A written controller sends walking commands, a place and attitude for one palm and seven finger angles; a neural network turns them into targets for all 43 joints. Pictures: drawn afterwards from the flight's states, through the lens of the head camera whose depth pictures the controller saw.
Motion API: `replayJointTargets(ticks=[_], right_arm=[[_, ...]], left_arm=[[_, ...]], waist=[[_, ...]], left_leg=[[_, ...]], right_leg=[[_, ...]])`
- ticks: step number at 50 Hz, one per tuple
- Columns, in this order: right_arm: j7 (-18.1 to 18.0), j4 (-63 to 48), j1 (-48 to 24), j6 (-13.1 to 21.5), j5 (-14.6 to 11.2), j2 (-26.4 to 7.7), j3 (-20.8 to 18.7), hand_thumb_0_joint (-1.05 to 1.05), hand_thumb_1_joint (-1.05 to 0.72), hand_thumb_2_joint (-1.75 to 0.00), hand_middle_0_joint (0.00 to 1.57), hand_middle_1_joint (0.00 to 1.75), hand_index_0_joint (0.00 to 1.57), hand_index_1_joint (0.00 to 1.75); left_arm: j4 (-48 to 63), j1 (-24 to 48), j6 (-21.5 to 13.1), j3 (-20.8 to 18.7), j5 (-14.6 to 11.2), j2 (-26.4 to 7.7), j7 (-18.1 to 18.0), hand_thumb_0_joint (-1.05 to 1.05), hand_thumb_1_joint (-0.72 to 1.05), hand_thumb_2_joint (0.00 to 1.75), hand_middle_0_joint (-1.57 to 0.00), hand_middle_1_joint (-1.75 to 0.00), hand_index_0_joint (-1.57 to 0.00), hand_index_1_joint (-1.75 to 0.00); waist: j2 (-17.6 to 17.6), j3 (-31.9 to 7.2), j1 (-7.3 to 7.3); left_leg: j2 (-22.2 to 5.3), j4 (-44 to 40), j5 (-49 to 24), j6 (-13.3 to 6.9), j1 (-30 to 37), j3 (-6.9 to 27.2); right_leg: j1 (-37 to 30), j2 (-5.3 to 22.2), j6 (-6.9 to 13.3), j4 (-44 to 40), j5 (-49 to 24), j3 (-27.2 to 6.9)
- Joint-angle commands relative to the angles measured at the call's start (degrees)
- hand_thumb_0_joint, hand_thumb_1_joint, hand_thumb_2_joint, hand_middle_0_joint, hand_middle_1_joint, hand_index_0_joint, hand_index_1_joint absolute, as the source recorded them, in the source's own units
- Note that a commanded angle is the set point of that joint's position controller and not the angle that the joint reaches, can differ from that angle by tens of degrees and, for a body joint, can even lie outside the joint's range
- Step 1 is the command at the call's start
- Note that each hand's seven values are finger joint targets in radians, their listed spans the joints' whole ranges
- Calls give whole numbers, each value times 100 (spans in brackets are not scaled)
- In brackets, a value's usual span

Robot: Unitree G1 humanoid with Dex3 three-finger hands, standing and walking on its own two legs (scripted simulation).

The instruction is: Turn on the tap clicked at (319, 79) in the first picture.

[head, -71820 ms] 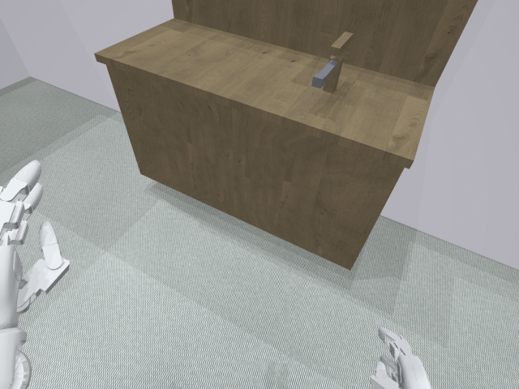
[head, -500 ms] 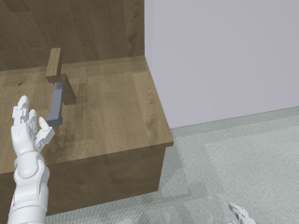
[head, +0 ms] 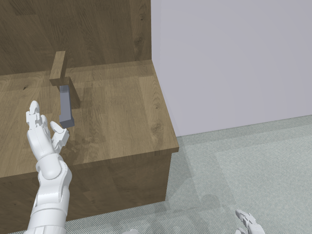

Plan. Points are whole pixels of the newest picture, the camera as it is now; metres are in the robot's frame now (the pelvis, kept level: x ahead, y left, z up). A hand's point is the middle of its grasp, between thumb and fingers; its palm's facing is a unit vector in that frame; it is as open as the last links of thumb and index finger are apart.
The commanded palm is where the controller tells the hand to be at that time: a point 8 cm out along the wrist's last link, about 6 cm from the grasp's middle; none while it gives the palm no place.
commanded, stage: push the lever round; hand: left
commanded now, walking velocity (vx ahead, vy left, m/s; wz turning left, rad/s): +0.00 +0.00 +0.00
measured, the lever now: (67, 120) +0.37 +0.26 +0.09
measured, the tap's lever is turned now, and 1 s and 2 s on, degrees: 9 41 66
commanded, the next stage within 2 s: lift the hand up off the lever in 1.96 s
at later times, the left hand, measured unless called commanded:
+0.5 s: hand (84, 124) +0.37 +0.22 +0.08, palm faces +0.68 -0.73 -0.07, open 7.8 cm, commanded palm +0.33 +0.23 +0.08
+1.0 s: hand (97, 114) +0.40 +0.19 +0.08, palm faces +0.75 -0.66 -0.07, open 7.8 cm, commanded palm +0.36 +0.20 +0.08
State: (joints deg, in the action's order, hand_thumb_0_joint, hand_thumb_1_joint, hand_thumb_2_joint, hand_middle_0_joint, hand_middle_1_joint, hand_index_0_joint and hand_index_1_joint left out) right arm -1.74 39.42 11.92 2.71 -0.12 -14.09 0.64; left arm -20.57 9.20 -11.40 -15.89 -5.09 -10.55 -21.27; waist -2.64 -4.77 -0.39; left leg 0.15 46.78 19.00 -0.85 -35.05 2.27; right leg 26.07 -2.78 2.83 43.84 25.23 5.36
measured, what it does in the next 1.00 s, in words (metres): stands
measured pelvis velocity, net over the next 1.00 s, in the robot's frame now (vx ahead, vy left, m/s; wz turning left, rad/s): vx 0.00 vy -0.01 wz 0.00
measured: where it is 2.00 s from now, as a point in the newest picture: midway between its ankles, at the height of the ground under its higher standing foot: outside the picture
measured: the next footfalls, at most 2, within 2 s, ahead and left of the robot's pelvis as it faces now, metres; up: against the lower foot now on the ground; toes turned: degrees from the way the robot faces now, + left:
none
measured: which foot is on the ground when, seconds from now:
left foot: down 0.00-1.00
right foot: down 0.00-1.00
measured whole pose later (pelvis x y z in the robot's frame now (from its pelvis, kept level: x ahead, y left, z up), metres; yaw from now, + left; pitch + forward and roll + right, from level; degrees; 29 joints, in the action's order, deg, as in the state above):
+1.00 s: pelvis +0.00 -0.01 +0.00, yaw +0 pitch +9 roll -2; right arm 1.4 42.1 11.6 -1.9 3.3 -12.1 -1.2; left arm -34.0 26.1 -6.5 -14.0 3.8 -1.7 -45.7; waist -2.6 -7.3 -2.4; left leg -0.2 48.1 19.5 -0.1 -38.0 2.4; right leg 29.3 -3.1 3.5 45.7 26.0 5.5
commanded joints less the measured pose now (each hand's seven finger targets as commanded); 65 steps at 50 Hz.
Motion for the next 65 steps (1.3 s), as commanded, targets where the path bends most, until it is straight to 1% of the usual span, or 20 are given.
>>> replayJointTargets(ticks=[1,4,7,9,10,13,14,15,19,29,32,34,36,39,50,54,57,59,60,65], right_arm=[[-28,-698,-367,271,-3,-731,-279,0,-90,-90,20,30,20,30],[-33,-626,-348,247,34,-752,-302,0,-90,-90,20,30,20,30],[-17,-641,-418,236,34,-714,-281,0,-90,-90,20,30,20,30],[-31,-581,-401,180,64,-727,-299,0,-90,-90,20,30,20,30],[-7,-644,-418,169,62,-691,-289,0,-90,-90,20,30,20,30],[5,-651,-434,131,86,-678,-307,0,-90,-90,20,30,20,30],[-4,-589,-413,81,97,-694,-322,0,-90,-90,20,30,20,30],[14,-640,-449,62,90,-652,-287,0,-90,-90,20,30,20,30],[3,-550,-465,18,99,-653,-293,0,-90,-90,20,30,20,30],[75,-498,-452,-37,170,-617,-354,0,-90,-90,20,30,20,30],[116,-489,-445,-27,194,-583,-361,0,-90,-90,20,30,20,30],[113,-415,-399,-77,229,-618,-389,0,-90,-90,20,30,20,30],[135,-464,-424,-105,223,-568,-377,0,-90,-90,20,30,20,30],[150,-395,-400,-172,269,-582,-407,0,-90,-90,20,30,20,30],[327,-375,-378,-236,334,-507,-438,0,-90,-90,20,30,20,30],[335,-265,-350,-214,388,-534,-471,0,-90,-90,20,30,20,30],[395,-277,-362,-200,409,-473,-466,0,-90,-90,20,30,20,30],[385,-171,-339,-223,430,-502,-473,0,-90,-90,20,30,20,30],[407,-201,-352,-228,421,-466,-457,0,-90,-90,20,30,20,30],[436,-168,-299,-233,476,-457,-459,0,-90,-90,20,30,20,30]], left_arm=[[1340,2185,-400,254,200,-734,-204,0,90,90,-15,-15,-15,-15],[1253,2164,-353,98,322,-887,-432,0,90,90,-15,-15,-15,-15],[1189,2568,-308,367,380,-625,-599,0,90,90,-15,-15,-15,-15],[1079,2443,-260,107,460,-840,-772,0,90,90,-15,-15,-15,-15],[1065,2485,-230,330,451,-556,-812,0,90,90,-15,-15,-15,-15],[1013,2541,-185,239,471,-578,-989,0,90,90,-15,-15,-15,-15],[909,2428,-148,-49,527,-850,-1076,0,90,90,-15,-15,-15,-15],[898,2623,-129,217,523,-584,-1094,0,90,90,-15,-15,-15,-15],[681,2958,-97,139,668,-678,-1294,0,90,90,-15,-15,-15,-15],[437,3298,-105,357,832,-265,-1731,0,90,90,-15,-15,-15,-15],[342,3601,-92,582,861,45,-1884,0,90,90,-15,-15,-15,-15],[161,3447,-13,211,909,-255,-2017,0,90,90,-15,-15,-15,-15],[180,3771,20,374,913,-62,-2090,0,90,90,-15,-15,-15,-15],[81,3769,92,98,1001,-273,-2227,0,90,90,-15,-15,-15,-15],[-116,4176,162,625,1117,507,-2540,0,90,90,-15,-15,-15,-15],[-223,4388,147,395,1176,343,-2698,0,90,90,-15,-15,-15,-15],[-170,4700,152,708,1218,707,-2752,0,90,90,-15,-15,-15,-15],[-456,4713,222,424,1260,449,-2835,0,90,90,-15,-15,-15,-15],[-472,4894,237,643,1262,691,-2838,0,90,90,-15,-15,-15,-15],[-756,5103,327,359,1275,584,-3010,0,90,90,-15,-15,-15,-15]], waist=[[-92,-1330,-209],[-62,-1396,-183],[12,-1399,-270],[13,-1446,-182],[102,-1487,-213],[172,-1646,-177],[79,-1593,-118],[174,-1522,-204],[79,-1292,-233],[-54,-1601,-226],[209,-1668,-301],[243,-1734,-221],[319,-1778,-281],[108,-1894,-213],[151,-1795,-342],[203,-1929,-316],[37,-2154,-360],[27,-2012,-355],[72,-2028,-413],[228,-2205,-380]], left_leg=[[14,-517,-840,-70,1464,229],[20,-507,-824,-73,1426,223],[20,-499,-704,-80,1387,213],[26,-512,-739,-65,1362,218],[33,-515,-788,-71,1355,201],[49,-422,-938,-82,1316,122],[44,-450,-904,-67,1279,140],[54,-461,-850,-79,1214,120],[33,-475,-604,-80,1123,153],[7,-403,-805,-45,1259,167],[1,-349,-942,-52,1266,150],[3,-347,-1001,-38,1201,144],[15,-325,-1043,-47,1174,106],[11,-280,-1203,-23,1180,80],[-55,-202,-1398,16,1252,133],[-51,-170,-1372,22,1253,144],[-52,-87,-1567,45,1398,153],[-60,-100,-1441,68,1278,179],[-48,-103,-1418,58,1270,176],[-5,-30,-1433,36,1086,126]], right_leg=[[298,116,-123,-742,-1421,-403],[267,122,-128,-755,-1398,-427],[320,142,-140,-779,-1310,-420],[250,125,-128,-770,-1309,-421],[201,145,-140,-756,-1382,-403],[65,169,-159,-765,-1637,-453],[71,155,-146,-775,-1554,-451],[62,185,-167,-795,-1542,-456],[246,166,-139,-852,-1222,-477],[313,153,-105,-737,-1329,-426],[293,172,-121,-705,-1505,-393],[219,161,-121,-695,-1548,-392],[160,199,-138,-700,-1653,-400],[113,197,-118,-648,-1807,-414],[382,177,-90,-530,-1782,-266],[392,163,-81,-530,-1716,-262],[478,169,-68,-414,-1830,-216],[557,157,-66,-448,-1662,-222],[569,174,-69,-429,-1646,-205],[445,193,-100,-407,-1838,-226]])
